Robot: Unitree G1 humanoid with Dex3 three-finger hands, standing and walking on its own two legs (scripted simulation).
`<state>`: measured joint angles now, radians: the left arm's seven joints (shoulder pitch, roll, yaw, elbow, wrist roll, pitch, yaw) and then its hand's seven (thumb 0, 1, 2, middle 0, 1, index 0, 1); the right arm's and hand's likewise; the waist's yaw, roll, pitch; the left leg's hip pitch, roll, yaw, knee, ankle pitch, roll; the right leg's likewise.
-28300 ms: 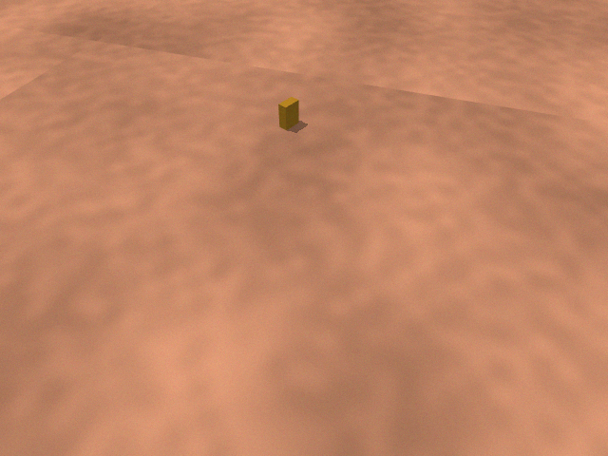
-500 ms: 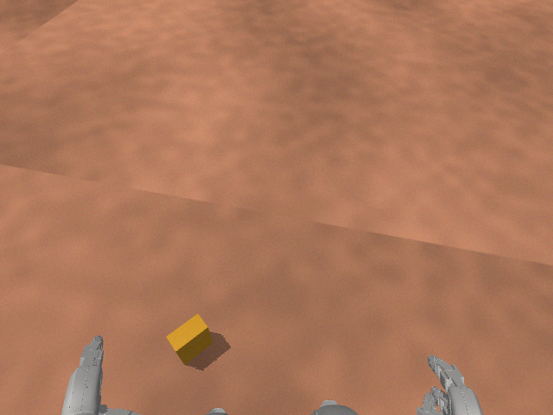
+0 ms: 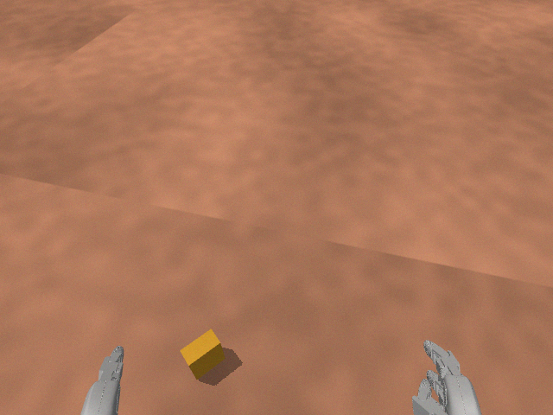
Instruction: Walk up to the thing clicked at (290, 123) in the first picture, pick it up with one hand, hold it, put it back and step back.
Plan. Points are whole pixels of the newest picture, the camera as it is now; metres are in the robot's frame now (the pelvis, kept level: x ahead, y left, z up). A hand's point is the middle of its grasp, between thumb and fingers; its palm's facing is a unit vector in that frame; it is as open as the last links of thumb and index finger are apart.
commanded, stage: home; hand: left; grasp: from the side
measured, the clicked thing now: (203, 354) +0.44 +0.23 -0.65
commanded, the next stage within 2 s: stand in 1.36 s
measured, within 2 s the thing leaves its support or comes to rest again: neither
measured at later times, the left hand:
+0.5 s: hand out of the picture +0.16 +0.18 -0.06, palm faces +0.08 -0.95 -0.29, open 17.5 cm
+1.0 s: hand out of the picture +0.16 +0.17 -0.05, palm faces +0.09 -0.95 -0.28, open 17.4 cm
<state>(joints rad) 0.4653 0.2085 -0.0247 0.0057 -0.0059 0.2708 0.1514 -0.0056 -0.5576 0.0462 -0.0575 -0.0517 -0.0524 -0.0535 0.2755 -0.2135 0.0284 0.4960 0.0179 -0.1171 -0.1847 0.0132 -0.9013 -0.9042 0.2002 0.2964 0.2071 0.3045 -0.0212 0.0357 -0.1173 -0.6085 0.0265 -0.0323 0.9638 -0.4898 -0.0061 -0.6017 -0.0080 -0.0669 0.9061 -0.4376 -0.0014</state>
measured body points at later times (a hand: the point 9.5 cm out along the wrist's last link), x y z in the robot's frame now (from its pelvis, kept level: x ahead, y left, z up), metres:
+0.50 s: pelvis -0.01 +0.00 +0.00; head +0.00 +0.00 +0.45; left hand +0.15 +0.23 -0.03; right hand +0.14 -0.25 -0.07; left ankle +0.00 +0.12 -0.69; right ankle +0.01 -0.12 -0.69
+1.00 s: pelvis -0.01 +0.00 +0.00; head +0.00 -0.01 +0.45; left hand +0.15 +0.22 -0.03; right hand +0.15 -0.25 -0.07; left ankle +0.00 +0.12 -0.69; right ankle +0.01 -0.12 -0.69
